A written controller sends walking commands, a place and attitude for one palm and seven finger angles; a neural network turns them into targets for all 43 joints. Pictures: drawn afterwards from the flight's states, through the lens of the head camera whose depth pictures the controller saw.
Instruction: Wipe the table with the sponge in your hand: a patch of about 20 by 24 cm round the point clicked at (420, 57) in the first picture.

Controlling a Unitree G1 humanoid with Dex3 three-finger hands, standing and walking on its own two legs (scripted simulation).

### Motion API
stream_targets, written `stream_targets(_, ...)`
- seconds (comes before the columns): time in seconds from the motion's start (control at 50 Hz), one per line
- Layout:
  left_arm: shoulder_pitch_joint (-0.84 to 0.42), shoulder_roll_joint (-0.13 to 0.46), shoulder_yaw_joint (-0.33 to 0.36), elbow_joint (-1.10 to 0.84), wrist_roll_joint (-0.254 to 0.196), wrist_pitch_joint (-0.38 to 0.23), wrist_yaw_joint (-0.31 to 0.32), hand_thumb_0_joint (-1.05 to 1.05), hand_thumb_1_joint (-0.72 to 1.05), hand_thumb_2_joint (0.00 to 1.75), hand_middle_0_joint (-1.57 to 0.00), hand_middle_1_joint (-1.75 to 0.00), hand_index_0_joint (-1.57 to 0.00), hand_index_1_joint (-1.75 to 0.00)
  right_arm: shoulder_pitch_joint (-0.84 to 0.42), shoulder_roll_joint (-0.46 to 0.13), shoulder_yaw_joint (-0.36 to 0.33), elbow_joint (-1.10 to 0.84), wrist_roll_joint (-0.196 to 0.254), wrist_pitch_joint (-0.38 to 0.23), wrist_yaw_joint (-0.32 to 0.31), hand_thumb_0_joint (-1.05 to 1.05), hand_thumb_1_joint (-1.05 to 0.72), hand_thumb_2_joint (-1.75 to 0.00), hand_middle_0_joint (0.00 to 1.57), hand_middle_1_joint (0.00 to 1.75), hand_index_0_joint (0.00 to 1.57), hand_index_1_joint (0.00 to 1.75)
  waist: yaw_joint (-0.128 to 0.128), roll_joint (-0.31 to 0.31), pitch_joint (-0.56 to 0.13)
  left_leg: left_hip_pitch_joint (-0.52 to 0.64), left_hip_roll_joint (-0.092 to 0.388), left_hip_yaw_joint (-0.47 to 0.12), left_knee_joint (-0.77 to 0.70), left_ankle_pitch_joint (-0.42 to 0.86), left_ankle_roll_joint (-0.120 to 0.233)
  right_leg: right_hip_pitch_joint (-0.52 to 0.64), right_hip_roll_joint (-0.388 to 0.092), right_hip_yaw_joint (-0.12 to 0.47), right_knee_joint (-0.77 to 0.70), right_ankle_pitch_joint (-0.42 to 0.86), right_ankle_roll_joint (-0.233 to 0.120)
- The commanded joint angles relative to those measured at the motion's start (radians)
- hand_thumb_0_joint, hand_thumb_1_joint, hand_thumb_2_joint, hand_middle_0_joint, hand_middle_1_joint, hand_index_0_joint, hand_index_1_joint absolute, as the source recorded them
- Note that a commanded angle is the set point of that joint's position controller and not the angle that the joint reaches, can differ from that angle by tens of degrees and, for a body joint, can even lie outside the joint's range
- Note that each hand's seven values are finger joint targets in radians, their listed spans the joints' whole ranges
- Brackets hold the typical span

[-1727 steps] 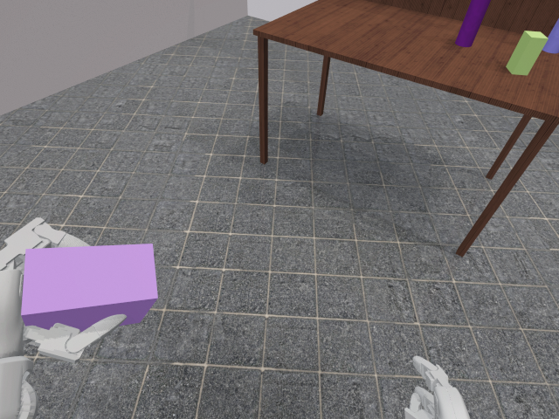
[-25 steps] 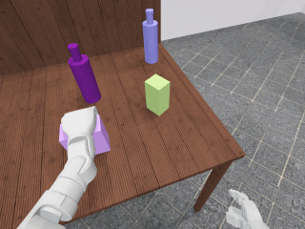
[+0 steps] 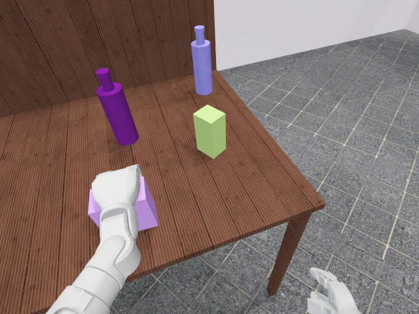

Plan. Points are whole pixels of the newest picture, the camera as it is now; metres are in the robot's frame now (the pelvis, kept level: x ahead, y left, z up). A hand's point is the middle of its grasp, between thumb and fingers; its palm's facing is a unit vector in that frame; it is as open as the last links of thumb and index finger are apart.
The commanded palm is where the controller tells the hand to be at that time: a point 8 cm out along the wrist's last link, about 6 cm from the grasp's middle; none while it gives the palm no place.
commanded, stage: wipe back along the third lane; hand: left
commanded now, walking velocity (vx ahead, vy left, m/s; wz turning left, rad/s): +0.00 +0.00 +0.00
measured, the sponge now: (128, 212) +0.32 +0.23 +0.00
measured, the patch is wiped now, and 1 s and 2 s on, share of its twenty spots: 1.00 1.00 1.00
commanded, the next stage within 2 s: slide back across to the middle lane in 0.38 s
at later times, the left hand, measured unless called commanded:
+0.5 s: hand (129, 218) +0.28 +0.20 +0.04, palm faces +0.01 -0.05 -1.00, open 9.8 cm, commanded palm +0.24 +0.19 +0.07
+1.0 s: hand (113, 221) +0.27 +0.23 +0.05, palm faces +0.00 -0.12 -0.99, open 9.8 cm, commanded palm +0.22 +0.24 +0.09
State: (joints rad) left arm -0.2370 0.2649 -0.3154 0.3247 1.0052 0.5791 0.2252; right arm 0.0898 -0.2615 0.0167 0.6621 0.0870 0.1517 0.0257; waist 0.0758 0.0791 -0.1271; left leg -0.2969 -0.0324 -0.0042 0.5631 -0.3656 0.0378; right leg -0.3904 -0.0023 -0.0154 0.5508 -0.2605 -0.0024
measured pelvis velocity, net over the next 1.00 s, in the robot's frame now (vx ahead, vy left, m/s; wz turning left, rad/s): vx -0.01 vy -0.02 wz -0.03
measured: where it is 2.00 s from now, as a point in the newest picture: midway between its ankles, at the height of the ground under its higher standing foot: outside the picture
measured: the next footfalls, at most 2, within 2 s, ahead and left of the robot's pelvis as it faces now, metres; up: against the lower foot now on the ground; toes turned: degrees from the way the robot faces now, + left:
none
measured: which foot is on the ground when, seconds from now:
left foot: down 0.00-1.00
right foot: down 0.00-1.00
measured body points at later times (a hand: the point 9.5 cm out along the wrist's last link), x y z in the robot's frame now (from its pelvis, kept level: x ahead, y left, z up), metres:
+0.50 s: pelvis -0.01 -0.03 +0.00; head -0.02 -0.07 +0.45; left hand +0.28 +0.20 +0.09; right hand +0.20 -0.26 -0.09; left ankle -0.05 +0.09 -0.73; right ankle +0.01 -0.12 -0.73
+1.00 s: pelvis -0.01 -0.02 +0.01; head -0.01 -0.06 +0.45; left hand +0.26 +0.23 +0.10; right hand +0.21 -0.25 -0.09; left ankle -0.05 +0.09 -0.73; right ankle +0.01 -0.12 -0.73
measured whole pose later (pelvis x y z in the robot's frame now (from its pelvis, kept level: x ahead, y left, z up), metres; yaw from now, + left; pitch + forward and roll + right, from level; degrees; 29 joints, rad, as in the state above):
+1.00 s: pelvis -0.01 -0.02 +0.01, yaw -2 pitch +2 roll +0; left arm -0.01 0.34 -0.16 0.12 0.95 0.48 0.15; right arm 0.06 -0.27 0.02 0.66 0.08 0.08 -0.03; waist 0.09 0.08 -0.07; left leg -0.18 0.00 0.02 0.48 -0.33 0.01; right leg -0.31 0.03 0.01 0.51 -0.23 -0.03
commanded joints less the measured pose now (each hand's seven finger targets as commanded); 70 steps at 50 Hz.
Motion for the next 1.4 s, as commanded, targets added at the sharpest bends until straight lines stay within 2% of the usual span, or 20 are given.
stream_targets(0.0,-0.042,-0.024,0.019,-0.047,-0.076,0.008,-0.041,0.00,0.10,1.30,-1.20,-1.60,-1.20,-1.60,-0.190,-0.111,-0.036,-0.171,0.001,-0.048,-0.014,0.00,-0.90,-0.90,0.20,0.30,0.20,0.30,0.000,-0.170,-0.112,-0.025,0.021,-0.011,-0.085,0.316,-0.012,0.178,0.028,-0.036,-0.039,0.251,-0.069)
stream_targets(0.04,-0.058,0.024,0.060,-0.051,-0.074,0.007,-0.039,0.00,0.10,1.30,-1.20,-1.60,-1.20,-1.60,-0.193,-0.119,-0.037,-0.169,0.002,-0.046,-0.020,0.00,-0.90,-0.90,0.20,0.30,0.20,0.30,0.001,-0.177,-0.105,-0.034,0.021,-0.011,-0.094,0.273,-0.010,0.176,0.029,-0.023,-0.053,0.209,-0.068)
stream_targets(0.18,-0.009,-0.003,0.034,-0.070,-0.080,-0.007,-0.044,0.00,0.10,1.30,-1.20,-1.60,-1.20,-1.60,-0.202,-0.111,-0.033,-0.181,0.004,-0.060,-0.028,0.00,-0.90,-0.90,0.20,0.30,0.20,0.30,0.001,-0.170,-0.087,-0.039,0.007,0.007,-0.098,0.232,-0.002,0.188,0.027,-0.006,-0.075,0.177,-0.062)
stream_targets(0.24,0.047,0.071,0.113,-0.080,-0.080,-0.018,-0.038,0.00,0.10,1.30,-1.20,-1.60,-1.20,-1.60,-0.198,-0.119,-0.040,-0.175,0.002,-0.064,-0.032,0.00,-0.90,-0.90,0.20,0.30,0.20,0.30,0.015,-0.177,-0.095,-0.041,0.004,0.007,-0.098,0.225,-0.002,0.210,0.028,0.018,-0.085,0.179,-0.062)
stream_targets(0.26,0.053,0.016,0.061,-0.097,-0.086,-0.019,-0.043,0.00,0.10,1.30,-1.20,-1.60,-1.20,-1.60,-0.211,-0.110,-0.034,-0.185,0.004,-0.066,-0.032,0.00,-0.90,-0.90,0.20,0.30,0.20,0.30,0.010,-0.179,-0.093,-0.040,0.000,0.014,-0.100,0.224,-0.001,0.214,0.024,0.010,-0.088,0.177,-0.056)
stream_targets(0.42,0.044,0.016,0.051,-0.110,-0.078,-0.022,-0.042,0.00,0.10,1.30,-1.20,-1.60,-1.20,-1.60,-0.210,-0.111,-0.035,-0.176,0.003,-0.078,-0.038,0.00,-0.90,-0.90,0.20,0.30,0.20,0.30,0.003,-0.193,-0.082,-0.032,-0.005,0.019,-0.095,0.218,0.003,0.202,0.027,0.028,-0.100,0.183,-0.052)
stream_targets(0.44,0.025,0.069,0.101,-0.095,-0.070,-0.022,-0.037,0.00,0.10,1.30,-1.20,-1.60,-1.20,-1.60,-0.202,-0.117,-0.040,-0.164,0.002,-0.076,-0.042,0.00,-0.90,-0.90,0.20,0.30,0.20,0.30,0.002,-0.194,-0.084,-0.032,-0.003,0.013,-0.097,0.208,0.001,0.196,0.030,0.036,-0.100,0.164,-0.054)
stream_targets(0.46,0.019,0.035,0.070,-0.104,-0.075,-0.021,-0.040,0.00,0.10,1.30,-1.20,-1.60,-1.20,-1.60,-0.212,-0.110,-0.036,-0.173,0.003,-0.078,-0.044,0.00,-0.90,-0.90,0.20,0.30,0.20,0.30,0.002,-0.176,-0.083,-0.032,-0.007,0.022,-0.098,0.204,0.003,0.201,0.025,0.032,-0.102,0.160,-0.051)
stream_targets(0.54,0.044,0.140,0.164,-0.137,-0.061,-0.029,-0.041,0.00,0.10,1.30,-1.20,-1.60,-1.20,-1.60,-0.213,-0.116,-0.037,-0.171,-0.002,-0.079,-0.053,0.00,-0.90,-0.90,0.20,0.30,0.20,0.30,0.023,-0.151,-0.119,-0.012,-0.010,0.011,-0.102,0.241,0.002,0.245,0.025,0.051,-0.092,0.211,-0.056)
stream_targets(0.58,0.041,0.119,0.143,-0.138,-0.059,-0.031,-0.047,0.00,0.10,1.30,-1.20,-1.60,-1.20,-1.60,-0.208,-0.108,-0.032,-0.175,-0.002,-0.084,-0.058,0.00,-0.90,-0.90,0.20,0.30,0.20,0.30,0.014,-0.170,-0.097,-0.013,-0.009,0.015,-0.103,0.253,0.005,0.243,0.023,0.041,-0.095,0.224,-0.052)
stream_targets(0.74,0.111,0.249,0.259,-0.236,-0.035,-0.051,-0.051,0.00,0.10,1.30,-1.20,-1.60,-1.20,-1.60,-0.216,-0.112,-0.031,-0.176,-0.014,-0.100,-0.060,0.00,-0.90,-0.90,0.20,0.30,0.20,0.30,0.044,-0.131,-0.118,0.020,-0.011,0.004,-0.119,0.310,0.000,0.296,0.024,0.072,-0.087,0.294,-0.060)
stream_targets(0.76,0.102,0.213,0.222,-0.254,-0.034,-0.050,-0.055,0.00,0.10,1.30,-1.20,-1.60,-1.20,-1.60,-0.218,-0.105,-0.029,-0.183,-0.014,-0.103,-0.061,0.00,-0.90,-0.90,0.20,0.30,0.20,0.30,0.038,-0.121,-0.110,0.022,-0.012,0.012,-0.118,0.315,0.003,0.295,0.021,0.064,-0.089,0.297,-0.057)
stream_targets(0.84,0.122,0.286,0.285,-0.259,-0.033,-0.048,-0.060,0.00,0.10,1.30,-1.20,-1.60,-1.20,-1.60,-0.217,-0.115,-0.030,-0.170,-0.014,-0.109,-0.064,0.00,-0.90,-0.90,0.20,0.30,0.20,0.30,0.044,-0.121,-0.093,0.033,-0.010,0.002,-0.127,0.310,0.001,0.289,0.028,0.082,-0.101,0.267,-0.063)
stream_targets(0.88,0.143,0.247,0.252,-0.267,-0.035,-0.052,-0.067,0.00,0.10,1.30,-1.20,-1.60,-1.20,-1.60,-0.218,-0.107,-0.029,-0.177,-0.013,-0.116,-0.064,0.00,-0.90,-0.90,0.20,0.30,0.20,0.30,0.045,-0.125,-0.090,0.035,-0.010,0.008,-0.127,0.316,0.004,0.290,0.025,0.066,-0.101,0.272,-0.059)
stream_targets(0.94,0.181,0.299,0.307,-0.283,-0.038,-0.068,-0.070,0.00,0.10,1.30,-1.20,-1.60,-1.20,-1.60,-0.216,-0.114,-0.033,-0.172,-0.018,-0.121,-0.064,0.00,-0.90,-0.90,0.20,0.30,0.20,0.30,0.053,-0.112,-0.102,0.044,-0.010,0.001,-0.127,0.324,0.003,0.303,0.028,0.080,-0.101,0.291,-0.063)
stream_targets(1.04,0.274,0.294,0.322,-0.325,-0.048,-0.102,-0.071,0.00,0.10,1.30,-1.20,-1.60,-1.20,-1.60,-0.215,-0.112,-0.036,-0.174,-0.020,-0.131,-0.057,0.00,-0.90,-0.90,0.20,0.30,0.20,0.30,0.056,-0.108,-0.086,0.046,-0.007,-0.006,-0.127,0.348,0.000,0.300,0.029,0.079,-0.096,0.329,-0.065)
stream_targets(1.14,0.246,0.335,0.350,-0.350,-0.053,-0.117,-0.074,0.00,0.10,1.30,-1.20,-1.60,-1.20,-1.60,-0.208,-0.119,-0.040,-0.167,-0.024,-0.132,-0.067,0.00,-0.90,-0.90,0.20,0.30,0.20,0.30,0.047,-0.108,-0.064,0.053,-0.004,-0.011,-0.131,0.320,0.005,0.275,0.029,0.081,-0.116,0.270,-0.064)
stream_targets(1.28,0.119,0.305,0.302,-0.280,-0.037,-0.154,-0.088,0.00,0.10,1.30,-1.20,-1.60,-1.20,-1.60,-0.186,-0.118,-0.040,-0.144,-0.024,-0.141,-0.083,0.00,-0.90,-0.90,0.20,0.30,0.20,0.30,0.015,-0.097,-0.033,0.047,0.002,-0.009,-0.137,0.280,0.004,0.210,0.031,0.044,-0.131,0.187,-0.063)
stream_targets(1.34,0.077,0.353,0.343,-0.231,-0.020,-0.181,-0.084,0.00,0.10,1.30,-1.20,-1.60,-1.20,-1.60,-0.166,-0.123,-0.044,-0.132,-0.029,-0.147,-0.090,0.00,-0.90,-0.90,0.20,0.30,0.20,0.30,0.022,-0.086,-0.063,0.046,0.001,-0.019,-0.136,0.276,0.002,0.206,0.037,0.051,-0.123,0.179,-0.071)
stream_targets(1.38,0.054,0.317,0.315,-0.206,-0.014,-0.202,-0.081,0.00,0.10,1.30,-1.20,-1.60,-1.20,-1.60,-0.153,-0.118,-0.044,-0.133,-0.030,-0.151,-0.092,0.00,-0.90,-0.90,0.20,0.30,0.20,0.30,0.015,-0.109,-0.076,0.034,0.000,-0.014,-0.129,0.288,0.001,0.208,0.032,0.031,-0.113,0.200,-0.068)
